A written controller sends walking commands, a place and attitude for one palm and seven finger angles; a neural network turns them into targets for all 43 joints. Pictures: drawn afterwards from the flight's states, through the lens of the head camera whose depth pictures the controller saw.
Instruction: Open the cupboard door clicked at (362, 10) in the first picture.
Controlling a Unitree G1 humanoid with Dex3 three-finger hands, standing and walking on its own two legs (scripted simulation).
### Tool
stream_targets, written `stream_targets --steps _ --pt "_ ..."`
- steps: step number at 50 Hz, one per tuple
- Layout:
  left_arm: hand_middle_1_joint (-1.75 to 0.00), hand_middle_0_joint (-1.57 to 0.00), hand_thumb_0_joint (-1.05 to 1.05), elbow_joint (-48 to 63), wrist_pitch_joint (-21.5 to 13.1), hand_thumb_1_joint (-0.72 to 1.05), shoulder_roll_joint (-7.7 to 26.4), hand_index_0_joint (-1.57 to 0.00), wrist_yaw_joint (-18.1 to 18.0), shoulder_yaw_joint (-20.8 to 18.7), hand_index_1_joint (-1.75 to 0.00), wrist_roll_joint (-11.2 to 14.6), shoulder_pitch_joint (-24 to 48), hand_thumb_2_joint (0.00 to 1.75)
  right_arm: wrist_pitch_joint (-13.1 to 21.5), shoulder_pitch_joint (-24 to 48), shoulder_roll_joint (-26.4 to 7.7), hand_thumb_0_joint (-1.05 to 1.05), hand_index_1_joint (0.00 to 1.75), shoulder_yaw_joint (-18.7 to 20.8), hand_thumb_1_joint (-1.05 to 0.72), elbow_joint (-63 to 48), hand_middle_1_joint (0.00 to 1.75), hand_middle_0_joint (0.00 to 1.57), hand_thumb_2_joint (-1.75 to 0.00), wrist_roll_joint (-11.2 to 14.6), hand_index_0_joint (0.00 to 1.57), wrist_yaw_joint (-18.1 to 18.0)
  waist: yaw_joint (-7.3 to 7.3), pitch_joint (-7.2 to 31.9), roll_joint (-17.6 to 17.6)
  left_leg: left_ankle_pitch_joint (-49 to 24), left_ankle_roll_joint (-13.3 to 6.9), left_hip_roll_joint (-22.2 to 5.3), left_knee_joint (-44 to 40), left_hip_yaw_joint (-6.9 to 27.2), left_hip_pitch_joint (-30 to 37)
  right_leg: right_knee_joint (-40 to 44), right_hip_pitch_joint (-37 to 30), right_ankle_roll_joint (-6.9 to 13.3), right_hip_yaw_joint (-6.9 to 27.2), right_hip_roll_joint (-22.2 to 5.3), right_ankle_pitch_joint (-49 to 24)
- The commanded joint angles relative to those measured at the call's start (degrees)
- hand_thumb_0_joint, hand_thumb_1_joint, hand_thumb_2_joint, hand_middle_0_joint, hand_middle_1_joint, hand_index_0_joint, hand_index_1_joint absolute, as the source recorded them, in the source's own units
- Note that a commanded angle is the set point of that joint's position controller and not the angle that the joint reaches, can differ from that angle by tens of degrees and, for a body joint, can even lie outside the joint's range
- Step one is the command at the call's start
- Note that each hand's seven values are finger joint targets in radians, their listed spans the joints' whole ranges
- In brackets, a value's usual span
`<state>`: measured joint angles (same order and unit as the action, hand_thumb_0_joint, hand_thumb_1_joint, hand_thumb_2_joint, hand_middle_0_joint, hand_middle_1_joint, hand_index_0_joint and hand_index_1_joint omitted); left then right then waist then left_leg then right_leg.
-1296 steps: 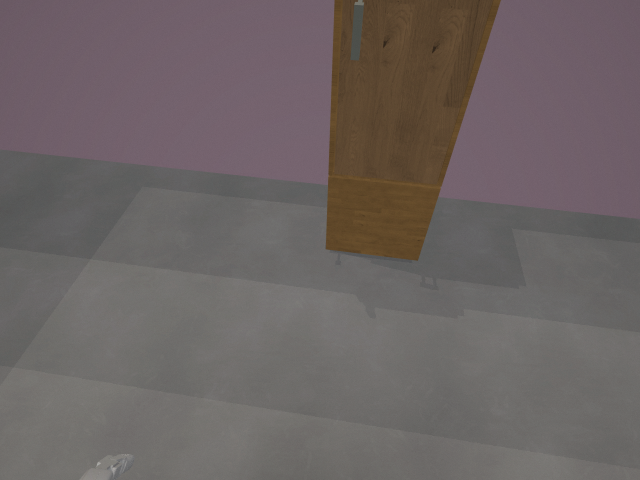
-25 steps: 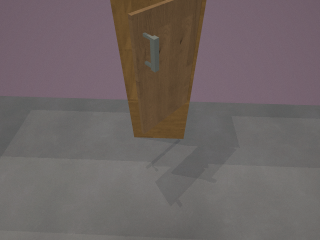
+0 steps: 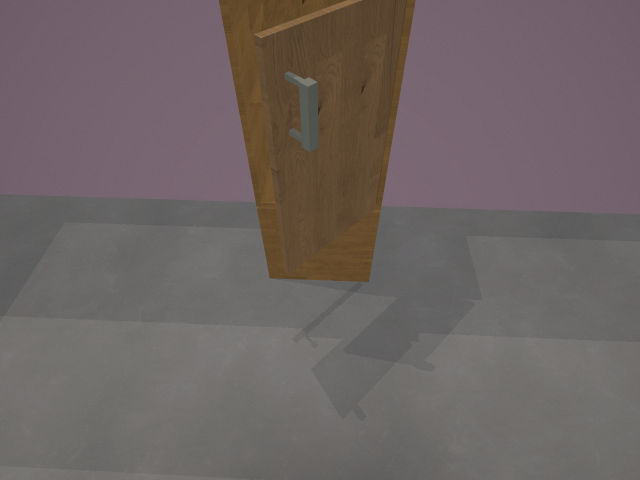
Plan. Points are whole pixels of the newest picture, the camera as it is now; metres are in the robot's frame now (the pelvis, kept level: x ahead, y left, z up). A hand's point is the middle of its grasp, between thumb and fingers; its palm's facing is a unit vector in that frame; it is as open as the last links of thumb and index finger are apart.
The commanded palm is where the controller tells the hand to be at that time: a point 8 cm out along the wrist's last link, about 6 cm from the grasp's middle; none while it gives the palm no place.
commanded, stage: walk to a spot facing it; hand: left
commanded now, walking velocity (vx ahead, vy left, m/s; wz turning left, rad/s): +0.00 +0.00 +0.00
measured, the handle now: (301, 112) +0.65 +0.07 +0.11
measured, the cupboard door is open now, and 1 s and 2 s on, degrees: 46 46 46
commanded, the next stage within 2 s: none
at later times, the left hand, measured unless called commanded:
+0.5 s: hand out of the picture +0.08 +0.20 -0.18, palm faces -0.14 -0.96 -0.25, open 7.4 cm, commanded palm none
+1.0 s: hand out of the picture +0.10 +0.15 -0.17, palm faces -0.34 -0.91 -0.25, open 7.4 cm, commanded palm none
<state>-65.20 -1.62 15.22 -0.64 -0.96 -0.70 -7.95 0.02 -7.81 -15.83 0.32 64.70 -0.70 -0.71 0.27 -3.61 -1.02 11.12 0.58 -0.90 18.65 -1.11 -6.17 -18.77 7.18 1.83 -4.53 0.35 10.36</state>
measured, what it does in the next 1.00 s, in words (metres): lifts its left foot, turning right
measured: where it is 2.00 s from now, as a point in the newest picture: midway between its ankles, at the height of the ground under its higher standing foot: outside the picture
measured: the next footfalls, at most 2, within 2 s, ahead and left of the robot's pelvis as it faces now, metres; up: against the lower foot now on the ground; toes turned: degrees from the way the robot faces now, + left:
left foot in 1.10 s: +0.09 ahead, +0.11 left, +0.00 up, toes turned -30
right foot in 1.46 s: -0.05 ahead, -0.14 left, +0.00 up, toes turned -46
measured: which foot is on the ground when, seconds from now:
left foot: down 0.00-0.62, up 0.64-1.00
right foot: down 0.00-1.00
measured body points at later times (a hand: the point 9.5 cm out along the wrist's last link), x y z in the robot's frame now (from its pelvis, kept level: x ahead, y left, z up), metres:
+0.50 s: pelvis -0.01 +0.00 -0.02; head +0.04 -0.01 +0.43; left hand +0.08 +0.25 -0.16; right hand +0.01 -0.25 -0.17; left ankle -0.01 +0.12 -0.75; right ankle -0.02 -0.09 -0.73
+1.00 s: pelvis -0.01 -0.02 -0.01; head +0.05 -0.05 +0.44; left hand +0.12 +0.20 -0.15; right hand +0.03 -0.31 -0.14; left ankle +0.04 +0.13 -0.70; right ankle -0.03 -0.11 -0.75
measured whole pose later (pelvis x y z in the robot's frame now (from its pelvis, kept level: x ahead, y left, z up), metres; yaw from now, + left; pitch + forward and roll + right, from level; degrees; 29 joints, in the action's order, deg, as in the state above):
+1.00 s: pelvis -0.01 -0.02 -0.01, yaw -25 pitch +2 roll +2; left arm -54.8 1.5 11.5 -0.5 -4.3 -1.7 -13.5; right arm -2.7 -1.6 -12.5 3.4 51.8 0.2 -1.7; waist -2.7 -6.9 1.3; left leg 25.2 3.9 -1.0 50.5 1.4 -24.0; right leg -27.0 16.3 2.8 9.3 4.9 11.9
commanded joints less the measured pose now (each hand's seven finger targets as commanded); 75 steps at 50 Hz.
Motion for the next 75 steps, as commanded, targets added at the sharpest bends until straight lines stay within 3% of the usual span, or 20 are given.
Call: stream_targets --steps 1,18,24,29,30,31,33,39,49,52,53,55,56,57,60,69,71,72,73,75 --pt "-0.3 -0.2 0.0 2.6 -1.0 0.9 11.0 -0.2 -0.6 -1.9 -0.3 0.1 0.4 0.9 1.1 0.1 -9.4 0.0 0.3 1.7 -0.9 -2.3 0.3 0.2 -0.9 -0.2 0.2 -0.5 0.02 5.0 0.9 -9.7 -1.6 -6.1 -2.7 5.0 0.6 3.1 -2.2 1.0 7.5 -8.2 -11.1" --pt "-0.3 -0.2 0.0 8.1 2.9 0.9 7.7 -0.2 0.1 -3.4 -0.3 -0.5 -1.3 0.9 -1.1 -3.6 -6.7 0.0 0.3 3.3 -0.9 -7.2 0.3 0.2 -0.9 -0.4 0.2 -1.9 0.54 4.6 0.5 -7.0 -1.4 -9.4 5.3 -0.9 0.1 -8.4 6.8 1.2 11.9 -5.6 -17.8" --pt "-0.3 -0.2 0.0 12.3 4.4 0.9 3.9 -0.2 1.0 -4.2 -0.3 -0.7 -0.5 0.9 -0.5 -4.0 -8.1 0.0 0.3 4.4 -0.9 -9.5 0.3 0.2 -0.9 -1.1 0.2 -2.2 0.05 2.3 -10.0 -15.9 -11.4 -23.3 -1.3 6.8 0.0 -35.7 17.8 -1.5 6.2 -1.0 20.2" --pt "-0.3 -0.2 0.0 11.1 3.4 0.9 2.9 -0.2 1.6 -4.9 -0.3 -0.7 -8.8 0.9 -0.8 0.0 -7.8 0.0 0.3 5.1 -0.9 -11.7 0.3 0.2 -0.9 -1.0 0.2 -2.0 -4.1 4.4 -3.2 -14.9 -4.1 -16.5 13.4 -4.6 -3.8 -14.4 5.3 -1.5 2.1 -1.5 5.2" --pt "-0.3 -0.2 0.0 10.3 2.8 0.9 6.6 -0.2 1.2 -5.8 -0.3 -1.2 -11.6 0.9 -1.1 0.1 -5.9 0.0 0.3 5.2 -0.9 -12.4 0.3 0.2 -0.9 -0.1 0.2 -1.8 -5.42 4.5 7.6 -2.5 -0.4 -10.8 24.7 -8.0 -10.6 -3.4 0.0 0.4 11.4 -6.9 -8.7" --pt "-0.3 -0.2 0.0 10.4 2.3 0.9 12.6 -0.2 0.1 -7.1 -0.3 -1.6 -13.0 0.9 -1.1 1.5 -1.6 0.0 0.3 4.4 -0.9 -14.9 0.3 0.2 -0.9 0.2 0.2 -1.3 -6.07 3.4 24.7 24.6 2.7 -1.2 39.7 -8.3 -24.7 1.3 -3.9 7.0 34.3 -20.3 -27.3" --pt "-0.3 -0.2 0.0 11.2 2.6 0.9 11.3 -0.2 -0.6 -6.6 -0.3 -0.6 -11.1 0.9 -2.2 1.5 -2.3 0.0 0.3 4.6 -0.9 -14.5 0.3 0.2 -0.9 0.3 0.2 -0.8 -4.48 2.0 13.9 21.9 1.9 -3.2 49.4 1.9 -26.9 1.2 -0.1 11.6 30.7 -19.5 -14.4" --pt "-0.3 -0.2 0.0 12.9 1.8 0.9 7.7 -0.2 -1.3 -6.1 -0.3 -0.7 -8.0 0.9 -2.0 2.6 -0.4 0.0 0.3 4.3 -0.9 -13.9 0.3 0.2 -0.9 0.3 0.2 -0.8 -2.16 7.4 3.1 12.8 3.6 -2.6 44.1 2.0 -24.4 -3.4 -3.2 9.3 25.4 -12.7 -23.7" --pt "-0.3 -0.2 0.0 13.5 2.5 0.9 8.6 -0.2 -0.7 -6.7 -0.3 -1.2 -8.8 0.9 -1.1 5.6 -0.8 0.0 0.3 4.3 -0.9 -17.2 0.3 0.2 -0.9 0.9 0.2 -1.4 -3.07 6.8 10.1 15.3 2.7 0.2 27.8 2.9 -19.2 -4.1 -0.9 9.9 32.2 -11.1 -23.8" --pt "-0.3 -0.2 0.0 14.6 2.8 0.9 8.5 -0.2 -0.6 -6.7 -0.3 -0.7 -4.8 0.9 -0.5 -0.5 -1.3 0.0 0.3 4.1 -0.9 -15.8 0.3 0.2 -0.9 1.2 0.2 -1.8 0.39 8.7 8.4 7.4 2.1 0.8 12.9 2.8 -7.7 -7.4 4.9 6.5 31.2 -8.2 -21.7" --pt "-0.3 -0.2 0.0 15.1 2.9 0.9 7.2 -0.2 -0.6 -6.3 -0.3 -0.3 -3.3 0.9 0.1 -3.6 -2.7 0.0 0.3 4.3 -0.9 -14.6 0.3 0.2 -0.9 1.1 0.2 -2.1 2.01 9.8 5.8 1.8 1.6 -1.8 4.8 3.4 1.9 -10.4 11.6 3.5 27.9 -5.3 -15.4" --pt "-0.3 -0.2 0.0 17.2 3.0 0.9 3.4 -0.2 0.5 -5.2 -0.3 0.1 -3.1 0.9 0.6 -5.9 -11.4 0.0 0.3 5.8 -0.9 -15.5 0.3 0.2 -0.9 -0.3 0.2 -2.7 2.28 8.6 -17.6 -11.0 -8.1 -26.7 -3.7 26.8 9.2 -31.6 28.0 -3.7 10.1 4.9 26.0" --pt "-0.3 -0.2 0.0 17.6 3.3 0.9 5.3 -0.2 0.8 -5.5 -0.3 -0.5 -1.1 0.9 0.1 -5.5 -10.8 0.0 0.3 5.3 -0.9 -16.2 0.3 0.2 -0.9 -0.9 0.2 -2.9 2.69 5.7 -9.9 -14.9 -11.8 -28.2 -2.5 24.5 1.7 -41.4 26.8 -4.2 10.8 2.1 25.5" --pt "-0.3 -0.2 0.0 18.5 3.0 0.9 4.4 -0.2 1.4 -5.9 -0.3 -0.8 -3.8 0.9 0.1 -1.6 -9.6 0.0 0.3 4.7 -0.9 -18.3 0.3 0.2 -0.9 -1.3 0.2 -3.0 -0.58 3.5 -6.0 -14.6 -12.2 -26.1 -1.9 18.6 -4.2 -46.5 25.5 -4.8 8.2 0.7 22.6" --pt "-0.3 -0.2 0.0 16.3 4.0 0.9 3.9 -0.2 2.1 -6.1 -0.3 -0.8 -3.7 0.9 0.7 -1.5 -5.6 0.0 0.3 3.6 -0.9 -18.3 0.3 0.2 -0.9 -1.3 0.2 -2.7 -1.49 3.4 -11.4 -28.3 -7.1 -16.9 1.9 6.6 -2.5 -51.8 27.0 -5.5 7.5 -0.1 15.8" --pt "-0.3 -0.2 0.0 18.1 3.4 0.9 2.3 -0.2 3.1 -4.3 -0.3 -0.5 0.6 0.9 0.0 -7.6 -8.4 0.0 0.3 5.1 -0.9 -15.7 0.3 0.2 -0.9 -1.2 0.2 -1.5 1.32 4.5 -11.8 -24.7 -5.5 -17.5 7.5 -1.7 0.1 -20.9 14.0 -3.3 -1.1 0.1 12.2" --pt "-0.3 -0.2 0.0 16.2 2.9 0.9 4.1 -0.2 2.8 -4.9 -0.3 -0.4 -5.6 0.9 -0.2 -5.7 -8.8 0.0 0.3 5.4 -0.9 -16.2 0.3 0.2 -0.9 -0.7 0.2 -1.2 -2.5 6.5 -7.8 -18.6 -2.1 -15.9 15.8 -4.7 -5.6 -8.8 1.8 -1.7 -0.6 -0.4 0.2" --pt "-0.3 -0.2 0.0 14.9 2.2 0.9 9.8 -0.2 2.1 -6.0 -0.3 -1.1 -9.9 0.9 -0.3 -6.2 -5.9 0.0 0.3 4.9 -0.9 -17.0 0.3 0.2 -0.9 0.2 0.2 -0.8 -4.32 10.1 6.0 -5.2 1.6 -11.0 28.2 -9.5 -15.6 -3.4 -9.8 1.8 11.8 -10.2 -13.2" --pt "-0.3 -0.2 0.0 13.9 1.9 0.9 16.0 -0.2 1.0 -7.4 -0.3 -1.0 -13.1 0.9 -0.4 -2.4 -2.0 0.0 0.3 3.6 -0.9 -20.2 0.3 0.2 -0.9 0.4 0.2 -0.6 -6.4 9.9 22.0 26.8 3.9 -2.5 43.8 -8.2 -28.0 -2.1 -11.7 8.9 31.5 -23.6 -35.3" --pt "-0.3 -0.2 0.0 14.3 2.3 0.9 12.7 -0.2 -0.5 -6.8 -0.3 -0.4 -11.5 0.9 -1.4 -0.9 -3.2 0.0 0.3 3.8 -0.9 -19.5 0.3 0.2 -0.9 0.4 0.2 -1.0 -5.96 6.5 15.5 23.2 2.9 -5.8 50.0 1.7 -32.3 -0.7 -7.9 11.9 27.6 -20.6 -14.1"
